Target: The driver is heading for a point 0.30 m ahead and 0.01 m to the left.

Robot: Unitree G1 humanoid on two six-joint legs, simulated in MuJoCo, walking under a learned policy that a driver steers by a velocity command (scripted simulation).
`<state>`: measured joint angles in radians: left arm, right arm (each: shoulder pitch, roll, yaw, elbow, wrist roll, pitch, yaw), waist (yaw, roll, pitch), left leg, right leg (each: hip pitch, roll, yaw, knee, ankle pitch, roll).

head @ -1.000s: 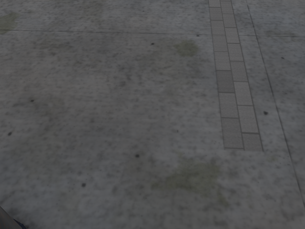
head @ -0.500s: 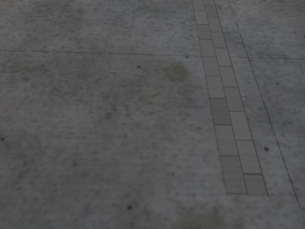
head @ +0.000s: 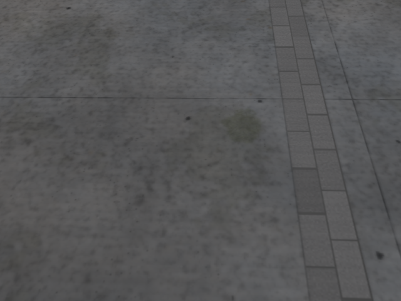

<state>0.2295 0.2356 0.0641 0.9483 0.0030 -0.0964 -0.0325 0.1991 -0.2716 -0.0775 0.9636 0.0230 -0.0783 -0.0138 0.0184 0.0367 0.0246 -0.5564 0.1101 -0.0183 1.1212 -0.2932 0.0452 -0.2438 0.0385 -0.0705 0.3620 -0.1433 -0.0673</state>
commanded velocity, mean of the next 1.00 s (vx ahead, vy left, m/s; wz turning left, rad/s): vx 0.18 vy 0.00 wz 0.00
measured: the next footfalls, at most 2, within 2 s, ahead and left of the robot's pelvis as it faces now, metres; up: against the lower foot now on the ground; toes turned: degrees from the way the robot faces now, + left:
left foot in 0.32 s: +0.36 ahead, +0.14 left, +0.00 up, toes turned +2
right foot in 0.64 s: +0.31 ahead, -0.11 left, +0.00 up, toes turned -1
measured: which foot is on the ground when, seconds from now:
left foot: up 0.00-0.30, down 0.32-1.00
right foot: down 0.00-0.34, up 0.36-0.62, down 0.64-1.00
